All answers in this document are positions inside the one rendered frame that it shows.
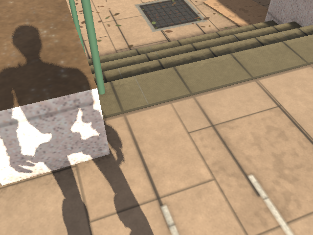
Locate stairs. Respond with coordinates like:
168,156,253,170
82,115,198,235
87,20,313,85

